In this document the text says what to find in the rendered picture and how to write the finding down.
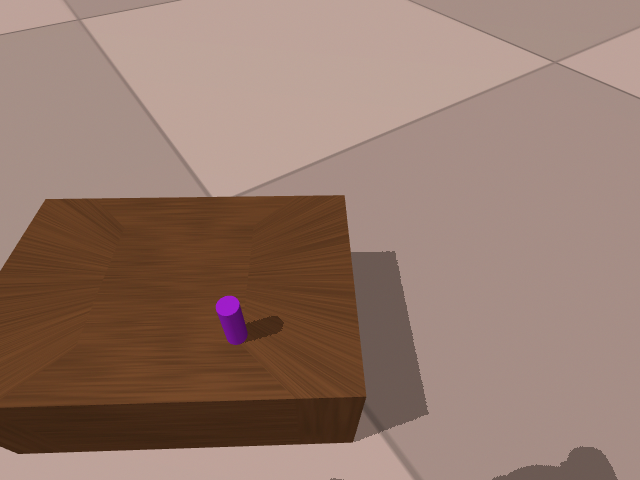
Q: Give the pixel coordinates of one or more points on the can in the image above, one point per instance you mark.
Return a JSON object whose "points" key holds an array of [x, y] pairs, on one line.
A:
{"points": [[231, 318]]}

